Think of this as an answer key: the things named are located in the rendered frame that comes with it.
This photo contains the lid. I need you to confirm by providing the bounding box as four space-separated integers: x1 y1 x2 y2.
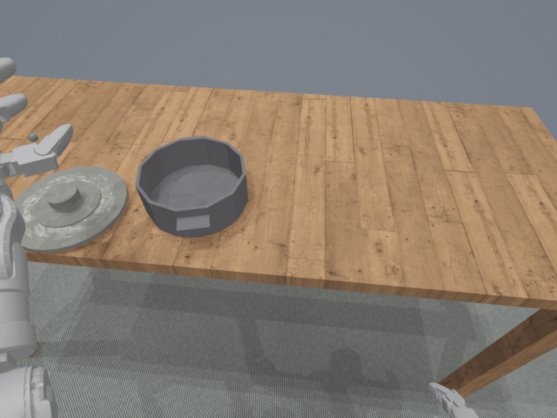
14 166 128 253

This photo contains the pot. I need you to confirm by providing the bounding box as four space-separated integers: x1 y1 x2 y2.
135 136 248 238

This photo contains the left robot forearm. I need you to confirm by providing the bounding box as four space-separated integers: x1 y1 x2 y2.
0 179 37 374

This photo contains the robot right hand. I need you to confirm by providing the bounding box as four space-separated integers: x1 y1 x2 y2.
428 382 479 418

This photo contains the robot left upper arm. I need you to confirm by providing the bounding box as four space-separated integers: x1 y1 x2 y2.
0 366 58 418

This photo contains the table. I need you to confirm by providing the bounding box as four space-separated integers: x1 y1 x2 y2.
0 76 557 398

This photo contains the robot left hand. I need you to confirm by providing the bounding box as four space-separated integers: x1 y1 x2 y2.
0 57 73 180

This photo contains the knob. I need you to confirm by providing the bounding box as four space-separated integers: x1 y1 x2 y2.
45 183 80 210

